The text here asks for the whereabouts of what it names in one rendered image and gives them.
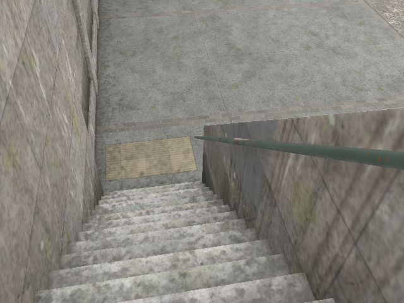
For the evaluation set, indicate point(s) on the stairs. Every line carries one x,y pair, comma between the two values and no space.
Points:
175,243

